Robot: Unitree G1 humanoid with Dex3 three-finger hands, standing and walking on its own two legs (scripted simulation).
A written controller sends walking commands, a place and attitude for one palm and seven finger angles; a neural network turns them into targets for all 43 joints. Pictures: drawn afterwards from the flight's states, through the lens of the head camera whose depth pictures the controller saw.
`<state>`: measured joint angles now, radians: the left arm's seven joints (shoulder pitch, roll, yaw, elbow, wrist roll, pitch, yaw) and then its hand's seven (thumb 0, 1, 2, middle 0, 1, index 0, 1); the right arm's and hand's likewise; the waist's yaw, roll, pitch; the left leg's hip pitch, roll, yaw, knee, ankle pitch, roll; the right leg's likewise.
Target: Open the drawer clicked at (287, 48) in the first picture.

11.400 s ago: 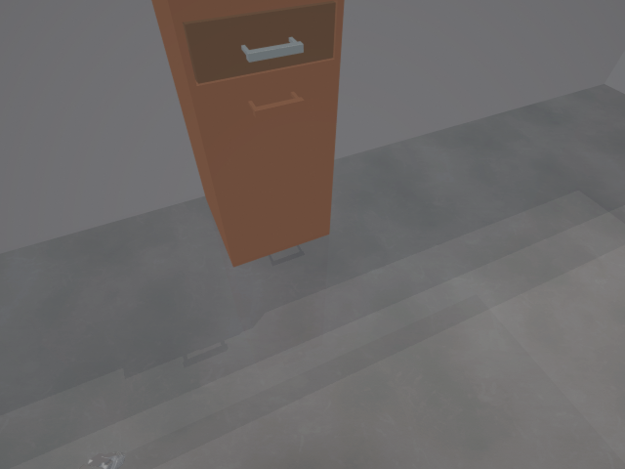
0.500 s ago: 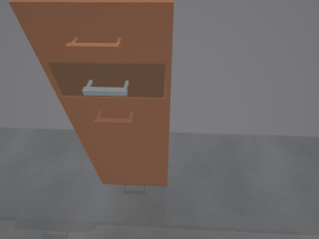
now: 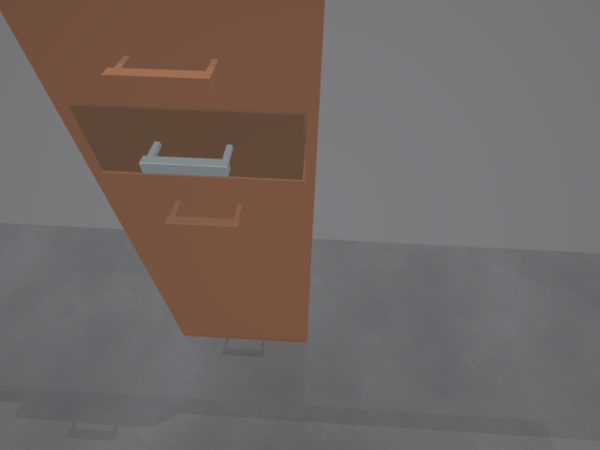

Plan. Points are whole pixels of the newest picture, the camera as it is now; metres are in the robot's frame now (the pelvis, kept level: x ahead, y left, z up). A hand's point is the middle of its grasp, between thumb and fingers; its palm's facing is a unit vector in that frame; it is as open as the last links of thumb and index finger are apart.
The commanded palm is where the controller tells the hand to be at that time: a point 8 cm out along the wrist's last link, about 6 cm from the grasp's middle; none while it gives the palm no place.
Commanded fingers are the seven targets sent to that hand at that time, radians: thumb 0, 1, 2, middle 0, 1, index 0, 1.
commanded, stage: raise the hand with hooked fingers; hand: left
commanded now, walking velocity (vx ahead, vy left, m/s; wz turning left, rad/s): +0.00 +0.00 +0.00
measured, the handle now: (188, 157) +0.54 +0.24 +0.07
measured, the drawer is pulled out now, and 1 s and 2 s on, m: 0.00 0.00 0.00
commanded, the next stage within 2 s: move the hooked fingers above the handle in 1.84 s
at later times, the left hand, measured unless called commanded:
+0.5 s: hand (139, 406) +0.17 +0.22 -0.02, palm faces +0.05 -0.08 -1.00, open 9.4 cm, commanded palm +0.17 +0.22 +0.05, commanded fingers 0.00 0.22 0.61 -0.25 -0.74 -0.25 -0.74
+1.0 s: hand (119, 299) +0.26 +0.24 +0.09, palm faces +0.13 -0.08 -0.99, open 12.4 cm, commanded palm +0.23 +0.24 +0.15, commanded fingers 0.00 -0.36 0.36 -0.29 -1.11 -0.29 -1.11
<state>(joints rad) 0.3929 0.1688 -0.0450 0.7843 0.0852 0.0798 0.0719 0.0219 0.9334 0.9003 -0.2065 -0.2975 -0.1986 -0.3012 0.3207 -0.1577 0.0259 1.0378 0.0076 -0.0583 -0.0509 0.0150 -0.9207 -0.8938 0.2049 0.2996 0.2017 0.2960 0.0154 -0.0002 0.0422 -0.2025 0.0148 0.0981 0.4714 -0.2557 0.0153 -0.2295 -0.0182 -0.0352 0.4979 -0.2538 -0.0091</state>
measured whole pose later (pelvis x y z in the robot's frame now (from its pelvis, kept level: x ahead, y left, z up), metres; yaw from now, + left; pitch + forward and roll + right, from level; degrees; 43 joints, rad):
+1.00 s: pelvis +0.01 -0.01 -0.01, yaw +2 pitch +2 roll +1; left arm 0.20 0.47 0.00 -0.20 0.92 0.01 0.16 0.00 -0.15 0.46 -0.30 -0.96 -0.29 -0.97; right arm 0.14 -0.28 -0.04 0.62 -0.02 0.10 -0.01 0.01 -0.90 -0.89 0.20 0.30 0.20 0.30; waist 0.08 0.08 -0.01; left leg -0.28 0.01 0.06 0.53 -0.29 0.01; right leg -0.30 -0.03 -0.06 0.57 -0.31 -0.01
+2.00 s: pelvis -0.02 +0.00 +0.00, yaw +3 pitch -2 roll +0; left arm -0.23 0.60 0.01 -0.05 0.81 0.04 -0.16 -0.01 -0.50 0.30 -0.32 -1.20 -0.31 -1.20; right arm 0.11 -0.28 0.02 0.63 0.03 0.10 0.01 0.01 -0.90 -0.89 0.20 0.30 0.20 0.30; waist 0.09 0.10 0.03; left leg -0.19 -0.01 0.05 0.39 -0.17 0.02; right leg -0.19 -0.04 -0.08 0.42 -0.19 -0.01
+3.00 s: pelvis +0.01 +0.00 +0.00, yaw +3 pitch +5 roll +0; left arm -0.62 0.54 -0.12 0.46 0.91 -0.05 -0.10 -0.01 -0.50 0.30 -0.32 -1.20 -0.31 -1.20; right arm 0.18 -0.26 0.00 0.62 0.04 0.15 -0.03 0.01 -0.90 -0.89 0.20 0.30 0.20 0.30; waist 0.03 0.06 -0.03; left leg -0.31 0.00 0.05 0.47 -0.25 0.02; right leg -0.31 -0.03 -0.07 0.48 -0.26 -0.01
